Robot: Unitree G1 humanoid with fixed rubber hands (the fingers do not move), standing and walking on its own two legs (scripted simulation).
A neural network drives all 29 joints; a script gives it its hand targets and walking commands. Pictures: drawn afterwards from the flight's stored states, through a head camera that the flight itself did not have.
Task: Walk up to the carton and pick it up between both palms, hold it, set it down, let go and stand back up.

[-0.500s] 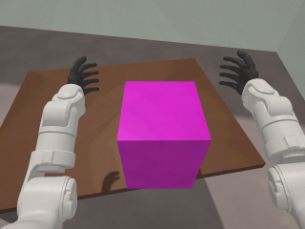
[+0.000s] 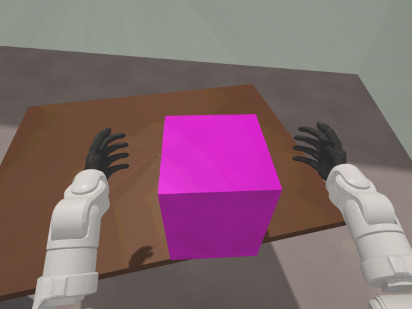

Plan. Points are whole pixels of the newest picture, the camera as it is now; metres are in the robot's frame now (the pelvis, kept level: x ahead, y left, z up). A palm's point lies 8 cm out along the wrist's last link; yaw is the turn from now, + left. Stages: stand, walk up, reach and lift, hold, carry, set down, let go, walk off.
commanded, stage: set down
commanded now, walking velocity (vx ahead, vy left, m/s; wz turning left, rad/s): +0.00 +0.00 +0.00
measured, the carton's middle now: (212, 188) +0.39 +0.01 +0.03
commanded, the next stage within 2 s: none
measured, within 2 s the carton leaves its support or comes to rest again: neither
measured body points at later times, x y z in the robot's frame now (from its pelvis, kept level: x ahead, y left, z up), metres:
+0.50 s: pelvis +0.00 +0.00 +0.00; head +0.00 +0.01 +0.45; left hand +0.29 +0.21 +0.08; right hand +0.30 -0.22 +0.09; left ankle +0.00 +0.11 -0.75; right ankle +0.02 -0.09 -0.75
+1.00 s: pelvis +0.03 +0.00 +0.00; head +0.03 +0.02 +0.45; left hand +0.23 +0.21 +0.02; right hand +0.23 -0.22 +0.03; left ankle +0.00 +0.11 -0.75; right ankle +0.02 -0.09 -0.75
